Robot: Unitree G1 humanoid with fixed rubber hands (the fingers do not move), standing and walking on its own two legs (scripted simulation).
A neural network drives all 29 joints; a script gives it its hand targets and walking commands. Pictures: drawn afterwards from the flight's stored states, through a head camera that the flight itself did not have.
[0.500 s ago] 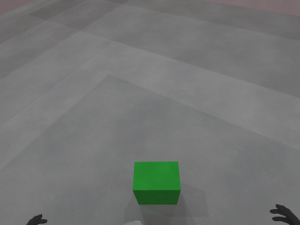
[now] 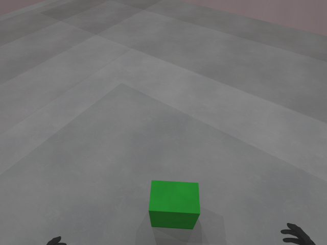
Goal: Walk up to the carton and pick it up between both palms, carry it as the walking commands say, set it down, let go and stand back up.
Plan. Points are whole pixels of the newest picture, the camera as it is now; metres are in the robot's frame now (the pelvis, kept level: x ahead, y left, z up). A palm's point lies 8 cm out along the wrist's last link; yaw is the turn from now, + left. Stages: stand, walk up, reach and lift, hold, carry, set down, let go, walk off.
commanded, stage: walk up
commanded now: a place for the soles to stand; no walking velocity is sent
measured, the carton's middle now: (173, 206) +0.41 -0.02 -0.62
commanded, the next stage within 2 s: reach and lift in 0.92 s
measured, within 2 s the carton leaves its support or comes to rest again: neither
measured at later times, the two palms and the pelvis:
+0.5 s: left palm out of the picture +0.11 +0.32 -0.09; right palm out of the picture +0.13 -0.32 -0.08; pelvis +0.02 +0.00 +0.01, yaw +2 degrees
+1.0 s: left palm (52, 243) +0.15 +0.30 -0.08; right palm (305, 235) +0.17 -0.31 -0.07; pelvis +0.02 -0.01 +0.01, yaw +1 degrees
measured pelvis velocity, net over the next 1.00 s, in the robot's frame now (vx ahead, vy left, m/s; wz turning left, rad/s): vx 0.02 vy -0.01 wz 0.01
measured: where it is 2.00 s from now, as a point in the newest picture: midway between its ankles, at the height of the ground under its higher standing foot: outside the picture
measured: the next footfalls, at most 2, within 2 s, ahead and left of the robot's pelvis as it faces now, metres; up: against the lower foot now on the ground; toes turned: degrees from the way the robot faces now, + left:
none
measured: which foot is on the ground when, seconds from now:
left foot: down 0.00-1.00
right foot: down 0.00-1.00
